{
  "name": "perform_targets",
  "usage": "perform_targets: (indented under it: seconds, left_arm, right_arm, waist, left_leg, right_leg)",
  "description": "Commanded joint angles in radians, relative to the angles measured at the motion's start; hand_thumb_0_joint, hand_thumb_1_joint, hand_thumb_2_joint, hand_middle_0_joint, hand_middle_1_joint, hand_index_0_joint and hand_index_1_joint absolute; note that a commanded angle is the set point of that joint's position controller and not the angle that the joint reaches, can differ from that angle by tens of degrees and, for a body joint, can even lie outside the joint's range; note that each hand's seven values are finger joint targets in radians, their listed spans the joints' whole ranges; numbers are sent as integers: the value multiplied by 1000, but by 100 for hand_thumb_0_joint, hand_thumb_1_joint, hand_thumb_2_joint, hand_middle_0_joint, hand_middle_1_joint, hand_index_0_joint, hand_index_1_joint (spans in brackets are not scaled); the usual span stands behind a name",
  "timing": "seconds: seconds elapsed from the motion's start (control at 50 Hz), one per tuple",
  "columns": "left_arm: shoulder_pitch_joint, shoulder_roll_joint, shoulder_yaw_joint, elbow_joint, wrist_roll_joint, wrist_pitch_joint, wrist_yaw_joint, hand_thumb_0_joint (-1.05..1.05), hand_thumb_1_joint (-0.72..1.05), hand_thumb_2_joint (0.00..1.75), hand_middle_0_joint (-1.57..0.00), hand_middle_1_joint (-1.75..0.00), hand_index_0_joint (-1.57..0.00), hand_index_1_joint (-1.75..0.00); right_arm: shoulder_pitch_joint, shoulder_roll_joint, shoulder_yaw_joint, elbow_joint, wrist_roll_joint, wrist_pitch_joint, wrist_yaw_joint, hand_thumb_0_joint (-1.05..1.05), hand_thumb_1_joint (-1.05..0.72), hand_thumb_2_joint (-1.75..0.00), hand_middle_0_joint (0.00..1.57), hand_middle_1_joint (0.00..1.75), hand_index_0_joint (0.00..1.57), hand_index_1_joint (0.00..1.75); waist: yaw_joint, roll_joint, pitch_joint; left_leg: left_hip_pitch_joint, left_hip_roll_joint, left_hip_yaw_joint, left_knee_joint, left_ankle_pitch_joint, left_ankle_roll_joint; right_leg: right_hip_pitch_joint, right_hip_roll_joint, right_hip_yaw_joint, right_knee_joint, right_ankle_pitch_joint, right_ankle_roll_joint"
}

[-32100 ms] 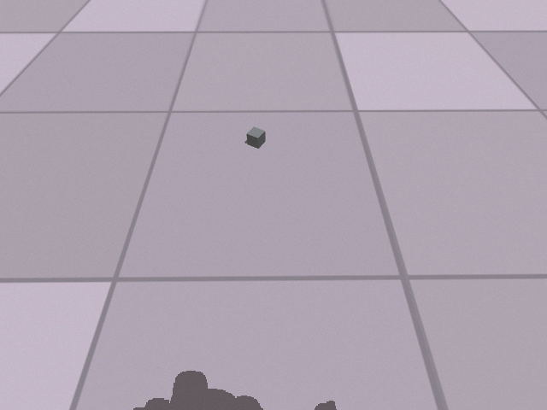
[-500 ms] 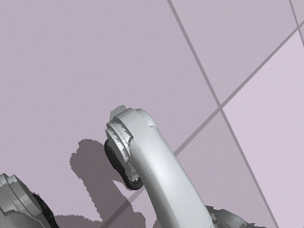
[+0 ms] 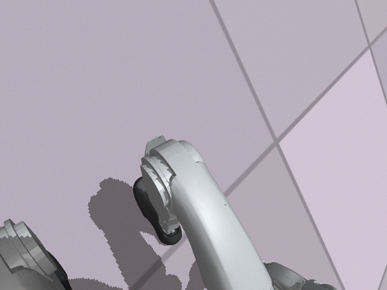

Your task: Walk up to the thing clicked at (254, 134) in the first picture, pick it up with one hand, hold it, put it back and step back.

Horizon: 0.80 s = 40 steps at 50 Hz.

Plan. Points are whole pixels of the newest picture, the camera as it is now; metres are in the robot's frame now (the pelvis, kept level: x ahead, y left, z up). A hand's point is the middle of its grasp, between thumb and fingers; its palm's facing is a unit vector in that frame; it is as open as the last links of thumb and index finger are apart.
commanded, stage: rest palm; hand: left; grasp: from above
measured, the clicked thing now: out of the picture +0.48 +0.31 -0.29
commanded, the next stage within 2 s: close in 1.30 s
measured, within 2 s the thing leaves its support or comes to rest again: neither
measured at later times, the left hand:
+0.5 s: hand out of the picture +0.46 +0.29 -0.27, palm faces -0.05 -0.46 -0.89, open 13.2 cm
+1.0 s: hand out of the picture +0.47 +0.30 -0.27, palm faces -0.08 -0.47 -0.88, open 13.0 cm
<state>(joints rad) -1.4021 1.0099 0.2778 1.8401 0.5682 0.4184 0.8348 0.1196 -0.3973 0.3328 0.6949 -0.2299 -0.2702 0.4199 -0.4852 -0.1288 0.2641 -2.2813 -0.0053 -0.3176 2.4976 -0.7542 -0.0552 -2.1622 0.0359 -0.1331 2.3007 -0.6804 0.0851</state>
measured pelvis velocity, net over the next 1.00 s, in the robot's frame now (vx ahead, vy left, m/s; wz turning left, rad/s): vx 0.00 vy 0.00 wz -0.01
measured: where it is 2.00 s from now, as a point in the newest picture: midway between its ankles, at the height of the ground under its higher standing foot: (117, 257)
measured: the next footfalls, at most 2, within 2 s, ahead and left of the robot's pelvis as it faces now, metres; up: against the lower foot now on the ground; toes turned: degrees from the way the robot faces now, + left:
none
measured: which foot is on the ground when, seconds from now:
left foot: down 0.00-1.00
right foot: down 0.00-1.00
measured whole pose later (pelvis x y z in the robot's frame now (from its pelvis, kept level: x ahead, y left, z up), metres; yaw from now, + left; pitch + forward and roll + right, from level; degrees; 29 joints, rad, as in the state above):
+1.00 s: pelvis +0.00 +0.00 +0.00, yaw -1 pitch +30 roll -16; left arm -1.39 1.04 0.29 1.82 0.56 0.41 0.83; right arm 0.12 -0.41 0.35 0.68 -0.22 -0.26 0.42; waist -0.50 -0.14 0.28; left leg -2.29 0.00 -0.33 2.50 -0.76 -0.06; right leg -2.17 0.03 -0.15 2.30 -0.67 0.09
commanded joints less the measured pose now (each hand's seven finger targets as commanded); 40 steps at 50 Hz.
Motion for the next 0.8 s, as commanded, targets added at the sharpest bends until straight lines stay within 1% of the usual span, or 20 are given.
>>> perform_targets:
  seconds: [0.0, 0.06, 0.12, 0.14, 0.2, 0.22, 0.24, 0.28, 0.3, 0.32, 0.36, 0.44, 0.46, 0.52, 0.58, 0.68, 0.7, 0.72, 0.74, 0.78]
  left_arm:
    - [-256, 111, -26, -79, 24, -8, 41, 0, -38, 89, -17, -91, -16, -92]
    - [-247, 123, -22, -79, 26, -9, 47, 0, -40, 89, -16, -91, -14, -92]
    - [-260, 119, -12, -93, -4, -14, 55, 0, -40, 89, -15, -91, -13, -92]
    - [-247, 124, -7, -73, -1, -12, 63, 0, -39, 88, -15, -90, -14, -91]
    - [-260, 128, -17, -107, -8, -17, 63, 0, -37, 87, -18, -88, -16, -89]
    - [-247, 149, -15, -97, 11, -19, 63, 0, -37, 86, -18, -88, -16, -89]
    - [-243, 155, -14, -100, 11, -20, 65, 0, -35, 85, -20, -86, -19, -87]
    - [-242, 155, -10, -117, -10, -20, 63, 0, -35, 86, -19, -87, -18, -88]
    - [-232, 156, -5, -94, -5, -21, 68, 0, -35, 85, -18, -88, -17, -89]
    - [-244, 154, 1, -108, -27, -25, 72, 0, -35, 84, -20, -86, -19, -87]
    - [-223, 149, -5, -95, -20, -24, 71, 0, -34, 85, -19, -87, -18, -88]
    - [-244, 160, 2, -99, -33, -23, 58, 0, -31, 83, -21, -86, -20, -86]
    - [-247, 152, -3, -113, -46, -23, 51, 0, -30, 82, -21, -85, -20, -86]
    - [-237, 154, -9, -110, -41, -20, 43, 0, -30, 82, -21, -86, -21, -86]
    - [-235, 161, -19, -110, -14, -17, 39, 0, -28, 81, -23, -84, -23, -85]
    - [-237, 162, -20, -110, 0, -14, 32, 0, -30, 81, -21, -85, -21, -85]
    - [-238, 171, -23, -103, 19, -14, 34, 0, -29, 80, -22, -86, -22, -86]
    - [-229, 150, -25, -121, 1, -15, 36, 0, -28, 82, -24, -84, -23, -85]
    - [-237, 164, -12, -106, 4, -13, 43, 0, -27, 80, -23, -84, -23, -84]
    - [-250, 175, -5, -121, -1, -14, 42, 0, -28, 79, -22, -84, -22, -84]
  right_arm:
    - [258, -376, -85, 73, 4, 14, 6, 0, -89, -90, 20, 30, 20, 30]
    - [256, -372, -83, 72, 1, 13, 6, 0, -89, -90, 20, 30, 20, 30]
    - [257, -371, -82, 64, -2, 15, 10, 0, -89, -90, 20, 30, 20, 30]
    - [252, -377, -83, 57, 0, 20, 10, 0, -89, -90, 20, 30, 20, 30]
    - [231, -378, -78, 47, -3, 23, 8, 0, -89, -90, 20, 30, 20, 30]
    - [235, -376, -72, 63, -4, 26, 8, 0, -89, -90, 20, 30, 20, 30]
    - [238, -376, -71, 51, -2, 27, 10, 0, -89, -90, 20, 30, 20, 30]
    - [234, -378, -73, 51, -6, 24, 13, 0, -89, -90, 20, 30, 20, 30]
    - [242, -379, -71, 58, -6, 26, 14, 0, -89, -90, 20, 30, 20, 30]
    - [232, -382, -74, 47, -3, 23, 15, 0, -89, -90, 20, 30, 20, 30]
    - [249, -383, -69, 44, -3, 25, 17, 0, -89, -90, 20, 30, 20, 30]
    - [251, -377, -61, 52, -3, 26, 17, 0, -89, -90, 20, 30, 20, 30]
    - [244, -385, -64, 43, -1, 24, 17, 0, -89, -90, 20, 30, 20, 30]
    - [249, -389, -63, 50, 2, 21, 16, 0, -89, -90, 20, 30, 20, 30]
    - [255, -380, -58, 52, 6, 23, 14, 0, -89, -90, 20, 30, 20, 30]
    - [255, -386, -65, 53, 14, 19, 11, 0, -89, -90, 20, 30, 20, 30]
    - [262, -380, -60, 62, 9, 18, 11, 0, -89, -90, 20, 30, 20, 30]
    - [268, -382, -65, 40, 10, 21, 13, 0, -89, -90, 20, 30, 20, 30]
    - [261, -380, -67, 55, 11, 21, 12, 0, -89, -90, 20, 30, 20, 30]
    - [245, -379, -63, 49, 5, 19, 14, 0, -88, -90, 20, 30, 20, 30]
  waist:
    - [-111, 546, -638]
    - [-109, 549, -635]
    - [-111, 576, -618]
    - [-105, 571, -618]
    - [-112, 579, -607]
    - [-112, 573, -617]
    - [-108, 561, -621]
    - [-111, 557, -604]
    - [-107, 556, -621]
    - [-110, 556, -608]
    - [-114, 557, -630]
    - [-119, 544, -637]
    - [-122, 548, -623]
    - [-122, 536, -633]
    - [-115, 553, -643]
    - [-119, 555, -635]
    - [-115, 554, -643]
    - [-117, 554, -655]
    - [-108, 553, -647]
    - [-113, 574, -627]
  left_leg:
    - [481, 54, 115, -258, 258, 52]
    - [472, 50, 123, -259, 243, 54]
    - [507, 50, 108, -267, 253, 51]
    - [512, 55, 107, -268, 248, 50]
    - [518, 50, 108, -257, 255, 55]
    - [501, 51, 119, -255, 245, 58]
    - [486, 51, 122, -249, 251, 60]
    - [487, 47, 120, -248, 251, 61]
    - [489, 53, 121, -250, 247, 59]
    - [503, 51, 112, -240, 252, 60]
    - [495, 50, 119, -237, 252, 61]
    - [469, 49, 124, -230, 258, 60]
    - [466, 48, 119, -229, 257, 60]
    - [463, 48, 119, -227, 253, 60]
    - [466, 50, 121, -230, 260, 58]
    - [477, 52, 112, -230, 271, 56]
    - [461, 54, 125, -234, 257, 56]
    - [475, 52, 120, -229, 287, 56]
    - [477, 56, 116, -237, 271, 54]
    - [479, 52, 115, -240, 261, 56]
  right_leg:
    - [398, 26, -164, -196, 355, -88]
    - [416, 26, -162, -207, 344, -87]
    - [395, 14, -172, -178, 336, -91]
    - [392, 17, -174, -178, 334, -94]
    - [385, 8, -173, -173, 340, -91]
    - [390, 18, -171, -187, 341, -92]
    - [405, 15, -165, -192, 349, -89]
    - [406, 10, -167, -184, 346, -83]
    - [414, 17, -169, -186, 344, -88]
    - [405, 6, -171, -175, 346, -83]
    - [426, 14, -170, -185, 352, -86]
    - [424, 13, -168, -185, 355, -82]
    - [414, 11, -170, -179, 351, -79]
    - [421, 17, -172, -177, 349, -78]
    - [423, 20, -167, -182, 357, -82]
    - [410, 19, -172, -180, 365, -81]
    - [432, 25, -166, -193, 363, -82]
    - [449, 24, -165, -187, 381, -81]
    - [427, 20, -171, -180, 365, -86]
    - [408, 14, -172, -175, 355, -86]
